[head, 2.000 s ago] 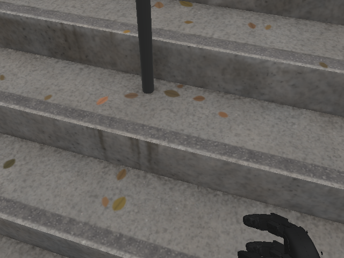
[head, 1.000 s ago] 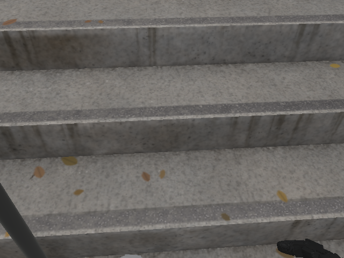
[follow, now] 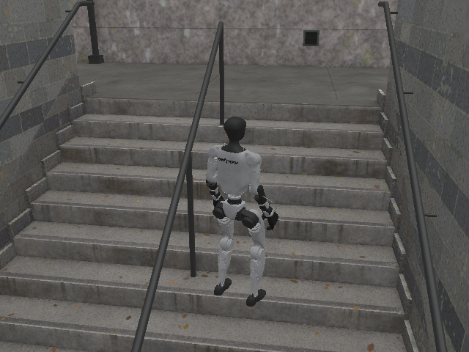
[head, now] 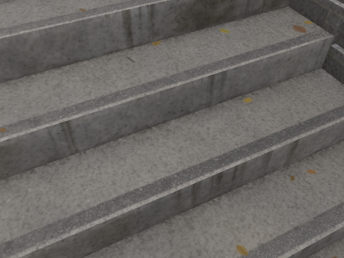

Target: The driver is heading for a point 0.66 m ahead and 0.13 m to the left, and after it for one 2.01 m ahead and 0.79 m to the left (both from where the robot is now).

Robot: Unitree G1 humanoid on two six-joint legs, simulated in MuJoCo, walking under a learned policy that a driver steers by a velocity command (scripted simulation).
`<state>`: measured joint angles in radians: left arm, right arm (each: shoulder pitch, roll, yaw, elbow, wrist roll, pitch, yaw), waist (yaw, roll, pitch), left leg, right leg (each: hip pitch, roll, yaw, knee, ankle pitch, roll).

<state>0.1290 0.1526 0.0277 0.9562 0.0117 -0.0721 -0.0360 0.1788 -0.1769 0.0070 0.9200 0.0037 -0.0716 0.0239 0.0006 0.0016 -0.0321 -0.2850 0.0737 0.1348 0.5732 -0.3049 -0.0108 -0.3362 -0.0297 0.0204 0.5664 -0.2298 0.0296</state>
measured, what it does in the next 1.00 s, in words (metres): walks ahead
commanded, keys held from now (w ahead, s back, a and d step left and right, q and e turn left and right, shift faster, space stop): no key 0.46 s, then w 0.54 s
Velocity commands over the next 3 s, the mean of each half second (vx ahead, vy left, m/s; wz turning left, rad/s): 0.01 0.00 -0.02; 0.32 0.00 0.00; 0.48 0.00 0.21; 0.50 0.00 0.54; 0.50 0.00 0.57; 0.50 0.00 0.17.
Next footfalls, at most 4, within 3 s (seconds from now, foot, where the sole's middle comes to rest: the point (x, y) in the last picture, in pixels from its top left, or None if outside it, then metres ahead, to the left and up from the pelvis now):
1.02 right None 0.27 -0.17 -0.77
1.38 left None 0.44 0.08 -0.60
1.82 right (189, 150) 0.80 -0.03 -0.44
2.36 left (92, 88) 0.95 0.32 -0.27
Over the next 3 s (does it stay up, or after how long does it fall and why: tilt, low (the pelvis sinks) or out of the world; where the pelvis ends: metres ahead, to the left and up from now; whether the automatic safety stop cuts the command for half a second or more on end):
stays up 1.17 0.30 0.60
